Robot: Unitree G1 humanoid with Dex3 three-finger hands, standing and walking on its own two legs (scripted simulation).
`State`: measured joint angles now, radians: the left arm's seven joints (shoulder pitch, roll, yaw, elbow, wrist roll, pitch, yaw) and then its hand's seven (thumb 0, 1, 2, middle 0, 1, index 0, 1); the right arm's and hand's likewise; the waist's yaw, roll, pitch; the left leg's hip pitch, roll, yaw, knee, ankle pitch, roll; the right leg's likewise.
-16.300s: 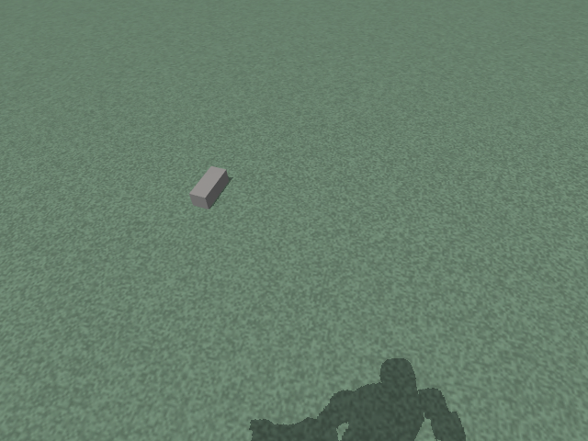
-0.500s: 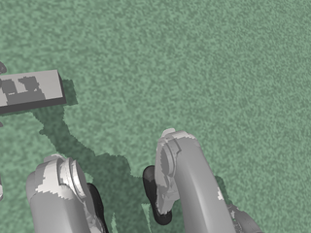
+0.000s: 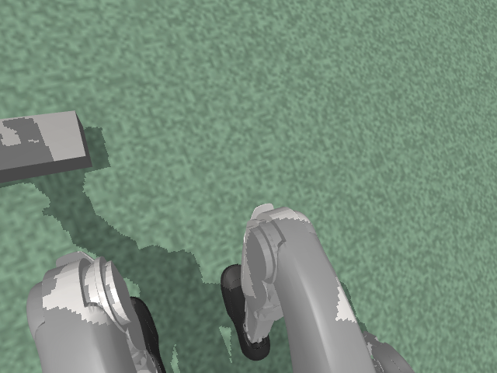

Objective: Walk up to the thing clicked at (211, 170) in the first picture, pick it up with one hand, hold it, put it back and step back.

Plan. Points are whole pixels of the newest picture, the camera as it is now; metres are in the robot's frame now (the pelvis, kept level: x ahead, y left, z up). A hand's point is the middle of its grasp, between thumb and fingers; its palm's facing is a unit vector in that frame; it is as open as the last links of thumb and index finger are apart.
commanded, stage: rise first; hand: left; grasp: from above
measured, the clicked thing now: (18, 149) +0.52 +0.30 -0.29
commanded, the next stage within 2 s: approach in 0.74 s
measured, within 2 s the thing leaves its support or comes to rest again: neither
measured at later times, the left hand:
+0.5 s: hand out of the picture +0.47 +0.33 -0.17, palm faces -0.44 -0.05 -0.90, open 14.2 cm
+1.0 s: hand out of the picture +0.47 +0.32 -0.16, palm faces -0.45 -0.04 -0.89, open 14.2 cm
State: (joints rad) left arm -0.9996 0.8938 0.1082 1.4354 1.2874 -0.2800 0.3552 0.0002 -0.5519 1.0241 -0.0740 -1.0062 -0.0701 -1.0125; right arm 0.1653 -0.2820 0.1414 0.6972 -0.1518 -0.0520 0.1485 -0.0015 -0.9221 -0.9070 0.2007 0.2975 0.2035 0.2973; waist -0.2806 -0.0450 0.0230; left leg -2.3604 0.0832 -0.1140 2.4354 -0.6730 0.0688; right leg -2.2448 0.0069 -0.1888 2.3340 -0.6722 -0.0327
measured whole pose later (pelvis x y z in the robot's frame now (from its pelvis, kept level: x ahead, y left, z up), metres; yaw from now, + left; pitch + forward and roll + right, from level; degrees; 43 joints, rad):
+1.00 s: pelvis +0.00 +0.00 +0.00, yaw +0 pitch +33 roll -10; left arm -1.02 0.87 0.04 1.42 1.29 -0.29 0.33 0.00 -0.55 1.03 -0.08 -1.01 -0.07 -1.02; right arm 0.17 -0.29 0.14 0.69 -0.15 -0.04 0.15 0.00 -0.92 -0.90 0.20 0.30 0.20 0.30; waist -0.27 -0.04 0.00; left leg -2.36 0.08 -0.11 2.43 -0.67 0.07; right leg -2.24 0.01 -0.19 2.33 -0.67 -0.03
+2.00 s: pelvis +0.00 +0.00 +0.00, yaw -1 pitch +33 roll -11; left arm -1.13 0.84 0.01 1.60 1.32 -0.20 0.40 0.00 -0.54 1.02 -0.08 -0.97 -0.06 -0.99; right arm 0.13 -0.29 0.19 0.62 -0.16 -0.07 0.16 0.00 -0.91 -0.90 0.20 0.30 0.20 0.30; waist -0.34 -0.04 0.01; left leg -2.36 0.07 -0.11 2.43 -0.67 0.08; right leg -2.24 0.01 -0.18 2.32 -0.67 -0.02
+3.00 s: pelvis +0.00 +0.00 -0.02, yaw -4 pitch +29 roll -14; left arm -1.13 1.03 0.07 1.69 1.33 -0.24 0.53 0.00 -0.51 1.07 -0.10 -0.99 -0.08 -1.02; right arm 0.14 -0.32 0.32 0.61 -0.24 -0.19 0.21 0.00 -0.91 -0.91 0.20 0.30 0.20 0.30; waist -0.41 -0.14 0.15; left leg -2.38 0.08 -0.20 2.53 -0.70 0.07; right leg -2.24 0.04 -0.25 2.37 -0.67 -0.02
